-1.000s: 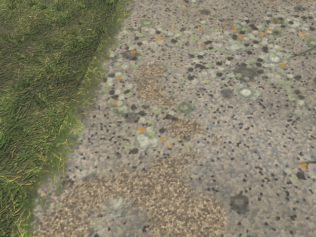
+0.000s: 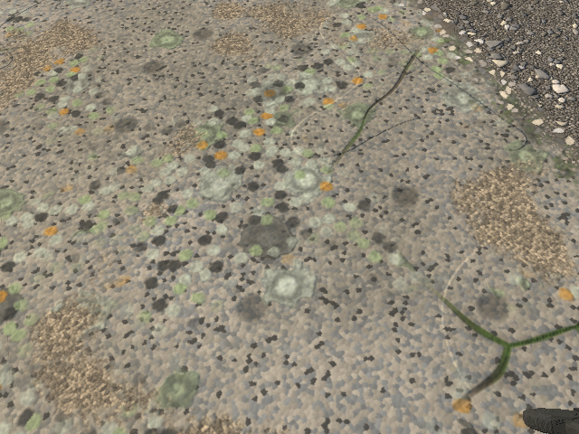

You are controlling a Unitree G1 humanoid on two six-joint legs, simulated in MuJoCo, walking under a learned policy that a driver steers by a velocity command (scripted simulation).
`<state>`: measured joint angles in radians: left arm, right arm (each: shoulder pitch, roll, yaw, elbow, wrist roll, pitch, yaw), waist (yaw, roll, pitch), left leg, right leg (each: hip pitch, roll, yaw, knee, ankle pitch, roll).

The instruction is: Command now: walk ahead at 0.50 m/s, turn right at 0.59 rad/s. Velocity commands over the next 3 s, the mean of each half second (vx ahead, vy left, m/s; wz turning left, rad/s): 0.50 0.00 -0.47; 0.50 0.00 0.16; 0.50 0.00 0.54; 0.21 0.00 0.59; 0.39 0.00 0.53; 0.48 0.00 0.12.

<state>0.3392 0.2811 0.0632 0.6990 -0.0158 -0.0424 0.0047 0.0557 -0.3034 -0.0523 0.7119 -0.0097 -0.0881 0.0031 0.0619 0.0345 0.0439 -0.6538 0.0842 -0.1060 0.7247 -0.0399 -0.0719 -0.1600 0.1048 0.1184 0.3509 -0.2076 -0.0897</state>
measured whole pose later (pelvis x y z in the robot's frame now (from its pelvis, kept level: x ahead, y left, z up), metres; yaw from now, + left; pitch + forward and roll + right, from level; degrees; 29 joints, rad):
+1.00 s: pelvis +0.52 -0.08 +0.00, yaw -6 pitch +0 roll -2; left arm 0.33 0.26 0.07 0.82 0.02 -0.09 0.00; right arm 0.17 -0.30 -0.06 0.80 0.02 -0.03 0.02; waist 0.05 0.05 0.02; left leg -0.69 0.10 -0.07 0.87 -0.01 -0.01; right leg -0.01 0.04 -0.19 0.23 -0.22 -0.04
